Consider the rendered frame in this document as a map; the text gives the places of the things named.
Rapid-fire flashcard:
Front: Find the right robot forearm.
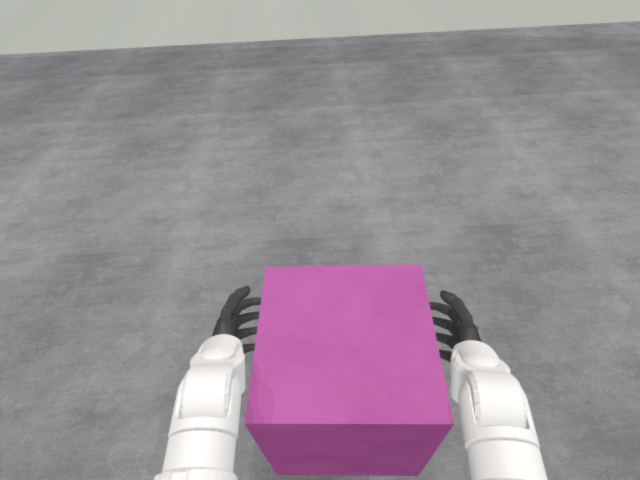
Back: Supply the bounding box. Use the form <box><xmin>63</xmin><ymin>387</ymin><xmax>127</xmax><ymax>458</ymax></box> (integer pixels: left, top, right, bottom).
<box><xmin>450</xmin><ymin>340</ymin><xmax>548</xmax><ymax>480</ymax></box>

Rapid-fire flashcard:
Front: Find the robot right hand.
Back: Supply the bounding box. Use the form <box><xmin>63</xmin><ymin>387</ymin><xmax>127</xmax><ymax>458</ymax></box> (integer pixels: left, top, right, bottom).
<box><xmin>429</xmin><ymin>290</ymin><xmax>482</xmax><ymax>362</ymax></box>

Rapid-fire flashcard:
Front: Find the carton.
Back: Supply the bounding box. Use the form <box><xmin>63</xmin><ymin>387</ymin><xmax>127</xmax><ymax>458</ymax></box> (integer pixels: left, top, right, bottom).
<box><xmin>244</xmin><ymin>264</ymin><xmax>454</xmax><ymax>476</ymax></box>

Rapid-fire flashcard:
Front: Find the robot left hand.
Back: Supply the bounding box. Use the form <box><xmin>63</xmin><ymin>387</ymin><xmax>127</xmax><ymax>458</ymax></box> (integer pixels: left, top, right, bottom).
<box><xmin>212</xmin><ymin>286</ymin><xmax>261</xmax><ymax>353</ymax></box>

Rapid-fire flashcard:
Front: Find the left robot forearm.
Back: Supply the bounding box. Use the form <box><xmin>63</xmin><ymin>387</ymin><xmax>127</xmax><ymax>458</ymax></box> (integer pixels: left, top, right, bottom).
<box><xmin>154</xmin><ymin>334</ymin><xmax>245</xmax><ymax>480</ymax></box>

